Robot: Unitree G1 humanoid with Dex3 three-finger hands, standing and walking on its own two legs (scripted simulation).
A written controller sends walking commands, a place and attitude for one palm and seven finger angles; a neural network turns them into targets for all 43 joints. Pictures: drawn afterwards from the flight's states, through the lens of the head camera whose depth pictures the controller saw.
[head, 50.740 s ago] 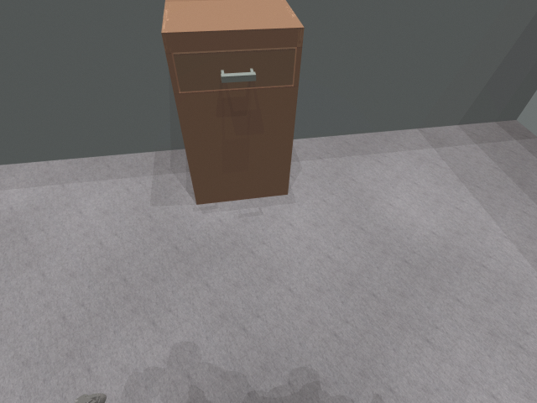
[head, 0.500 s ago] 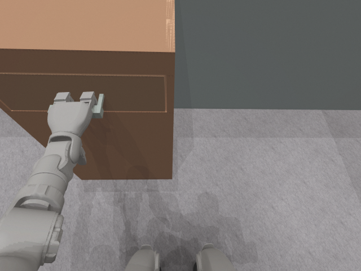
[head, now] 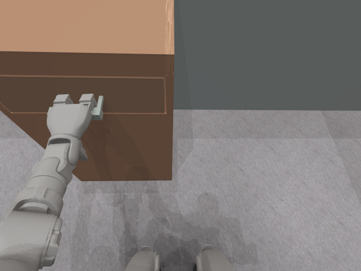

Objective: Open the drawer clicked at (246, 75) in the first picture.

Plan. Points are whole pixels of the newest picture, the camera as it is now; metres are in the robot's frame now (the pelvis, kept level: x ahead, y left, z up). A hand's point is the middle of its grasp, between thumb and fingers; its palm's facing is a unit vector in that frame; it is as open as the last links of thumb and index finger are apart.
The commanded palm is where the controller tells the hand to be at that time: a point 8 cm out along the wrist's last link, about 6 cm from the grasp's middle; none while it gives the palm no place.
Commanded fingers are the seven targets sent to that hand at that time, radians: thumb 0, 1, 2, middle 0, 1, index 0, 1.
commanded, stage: close the thumb around the handle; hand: left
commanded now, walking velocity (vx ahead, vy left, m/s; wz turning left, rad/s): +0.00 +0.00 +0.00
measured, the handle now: (77, 106) +0.50 +0.26 +0.00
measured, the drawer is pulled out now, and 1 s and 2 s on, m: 0.00 0.05 0.16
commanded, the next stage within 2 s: pull the drawer open in 0.50 s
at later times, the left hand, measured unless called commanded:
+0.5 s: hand (79, 130) +0.44 +0.25 -0.02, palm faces -0.05 -0.03 -1.00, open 5.8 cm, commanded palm +0.42 +0.24 +0.03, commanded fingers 0.00 0.90 0.90 -0.40 -1.35 -0.40 -1.35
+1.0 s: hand (75, 147) +0.40 +0.25 -0.02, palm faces -0.03 -0.05 -1.00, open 5.8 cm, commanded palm +0.36 +0.24 +0.03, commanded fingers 0.00 0.90 0.90 -0.40 -1.35 -0.40 -1.35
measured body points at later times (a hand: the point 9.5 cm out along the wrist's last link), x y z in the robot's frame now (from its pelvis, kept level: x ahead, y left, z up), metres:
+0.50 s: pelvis +0.00 +0.00 +0.00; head +0.11 +0.01 +0.44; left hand +0.44 +0.25 +0.03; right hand +0.05 -0.27 -0.13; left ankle +0.00 +0.09 -0.66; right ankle +0.01 -0.12 -0.66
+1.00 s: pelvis +0.02 +0.01 +0.01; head +0.11 +0.01 +0.46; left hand +0.39 +0.25 +0.03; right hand +0.09 -0.26 -0.12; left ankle +0.00 +0.09 -0.66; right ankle +0.01 -0.12 -0.66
